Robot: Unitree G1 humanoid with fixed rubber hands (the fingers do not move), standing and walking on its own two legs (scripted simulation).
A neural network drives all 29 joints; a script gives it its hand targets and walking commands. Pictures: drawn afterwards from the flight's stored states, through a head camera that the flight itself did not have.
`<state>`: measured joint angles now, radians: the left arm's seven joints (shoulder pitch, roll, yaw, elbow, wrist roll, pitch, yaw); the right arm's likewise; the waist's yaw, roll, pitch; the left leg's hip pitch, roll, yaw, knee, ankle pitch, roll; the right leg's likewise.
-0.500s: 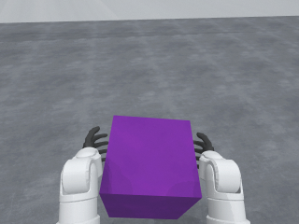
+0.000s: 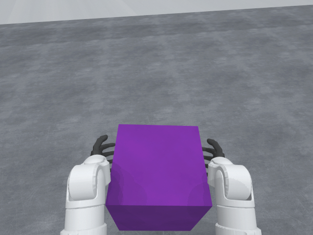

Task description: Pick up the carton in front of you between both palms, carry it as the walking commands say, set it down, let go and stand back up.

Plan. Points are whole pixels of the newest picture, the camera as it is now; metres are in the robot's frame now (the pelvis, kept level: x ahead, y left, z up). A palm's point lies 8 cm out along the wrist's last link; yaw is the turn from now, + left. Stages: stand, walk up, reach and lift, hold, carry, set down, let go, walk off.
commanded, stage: carry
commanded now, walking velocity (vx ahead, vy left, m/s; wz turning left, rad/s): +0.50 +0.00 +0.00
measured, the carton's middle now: (156, 180) +0.30 +0.01 -0.02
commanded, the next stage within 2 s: none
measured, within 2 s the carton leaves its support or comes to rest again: neither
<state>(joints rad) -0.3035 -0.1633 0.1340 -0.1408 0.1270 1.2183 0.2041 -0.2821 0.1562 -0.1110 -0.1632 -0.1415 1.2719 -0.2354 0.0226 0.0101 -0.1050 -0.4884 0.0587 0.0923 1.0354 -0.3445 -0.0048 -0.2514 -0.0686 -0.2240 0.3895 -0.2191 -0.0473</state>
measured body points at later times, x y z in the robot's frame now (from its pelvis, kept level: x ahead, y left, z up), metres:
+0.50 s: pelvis +0.28 +0.04 +0.00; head +0.32 +0.05 +0.45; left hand +0.60 +0.16 +0.06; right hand +0.57 -0.13 +0.06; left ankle +0.31 +0.12 -0.75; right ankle +0.31 -0.08 -0.72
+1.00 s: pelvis +0.40 +0.01 -0.01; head +0.38 +0.01 +0.44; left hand +0.70 +0.16 +0.05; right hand +0.69 -0.13 +0.04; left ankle +0.31 +0.12 -0.74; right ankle +0.39 -0.09 -0.75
